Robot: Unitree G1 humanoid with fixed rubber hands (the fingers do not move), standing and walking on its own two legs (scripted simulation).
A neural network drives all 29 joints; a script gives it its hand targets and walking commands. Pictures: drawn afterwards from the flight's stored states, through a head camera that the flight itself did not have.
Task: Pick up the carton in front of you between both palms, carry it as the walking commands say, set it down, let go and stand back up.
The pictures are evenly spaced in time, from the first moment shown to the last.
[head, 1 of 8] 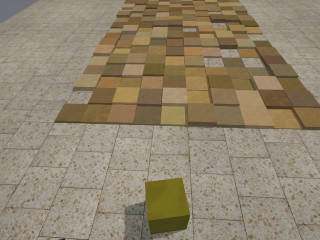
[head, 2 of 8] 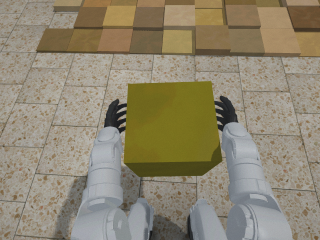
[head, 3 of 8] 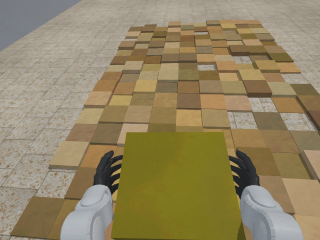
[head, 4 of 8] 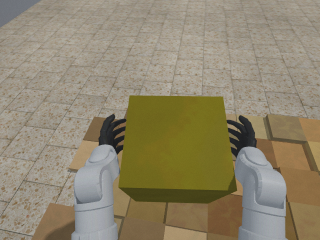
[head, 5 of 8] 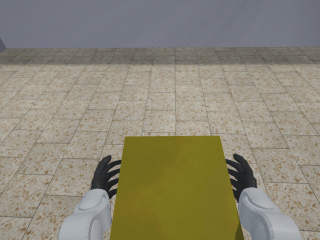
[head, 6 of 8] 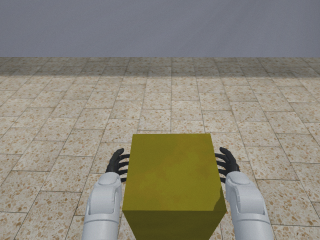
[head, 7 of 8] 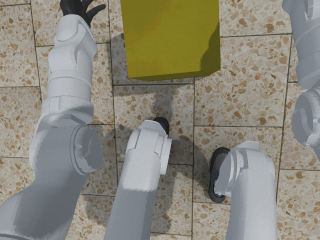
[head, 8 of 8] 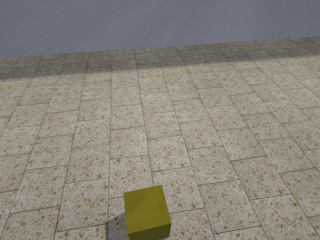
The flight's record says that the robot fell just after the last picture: no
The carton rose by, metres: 0.77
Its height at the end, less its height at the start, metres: +0.00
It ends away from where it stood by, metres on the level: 6.57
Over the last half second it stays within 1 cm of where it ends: yes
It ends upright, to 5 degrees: yes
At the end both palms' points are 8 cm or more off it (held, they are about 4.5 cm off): yes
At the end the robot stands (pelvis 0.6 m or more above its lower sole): yes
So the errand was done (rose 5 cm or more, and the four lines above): yes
